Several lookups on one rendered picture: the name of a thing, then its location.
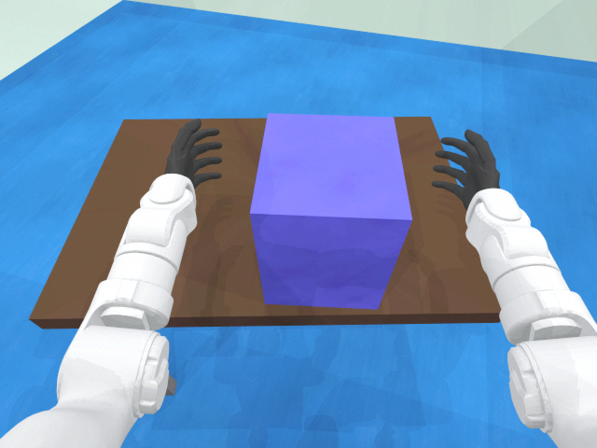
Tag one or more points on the table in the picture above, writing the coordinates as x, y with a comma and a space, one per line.
438, 277

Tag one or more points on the robot left hand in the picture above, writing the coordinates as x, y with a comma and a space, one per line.
183, 152

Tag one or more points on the left robot upper arm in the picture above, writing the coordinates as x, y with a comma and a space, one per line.
112, 377

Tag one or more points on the right robot upper arm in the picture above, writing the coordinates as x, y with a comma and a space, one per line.
553, 386

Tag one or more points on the robot left forearm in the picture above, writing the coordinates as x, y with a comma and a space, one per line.
137, 291

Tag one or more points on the robot right hand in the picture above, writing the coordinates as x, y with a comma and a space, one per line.
480, 167

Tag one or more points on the carton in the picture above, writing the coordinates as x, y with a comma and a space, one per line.
330, 209

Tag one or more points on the robot right forearm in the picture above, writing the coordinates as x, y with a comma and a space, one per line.
536, 304

